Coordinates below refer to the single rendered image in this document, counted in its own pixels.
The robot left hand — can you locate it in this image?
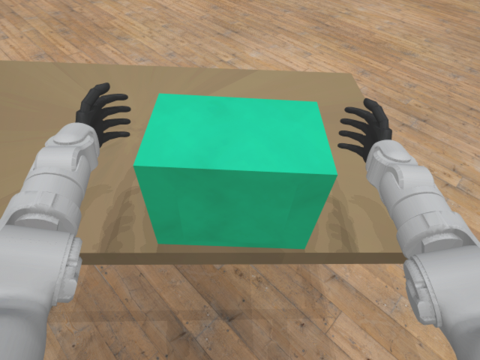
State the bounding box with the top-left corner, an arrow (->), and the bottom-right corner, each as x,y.
75,82 -> 131,147

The robot right upper arm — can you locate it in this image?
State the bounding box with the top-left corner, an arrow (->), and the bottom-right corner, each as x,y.
403,244 -> 480,360

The right robot forearm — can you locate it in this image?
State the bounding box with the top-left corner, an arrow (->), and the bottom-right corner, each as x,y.
365,139 -> 480,260

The table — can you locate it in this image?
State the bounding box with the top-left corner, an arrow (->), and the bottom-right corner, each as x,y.
0,60 -> 408,265

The carton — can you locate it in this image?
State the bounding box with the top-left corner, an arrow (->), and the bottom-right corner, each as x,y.
133,93 -> 338,249

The robot right hand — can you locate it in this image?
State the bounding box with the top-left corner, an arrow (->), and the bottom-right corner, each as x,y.
337,98 -> 392,163

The robot left upper arm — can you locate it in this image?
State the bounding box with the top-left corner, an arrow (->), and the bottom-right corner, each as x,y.
0,224 -> 83,360

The left robot forearm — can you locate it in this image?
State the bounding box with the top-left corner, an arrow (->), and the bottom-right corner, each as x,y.
0,122 -> 100,237

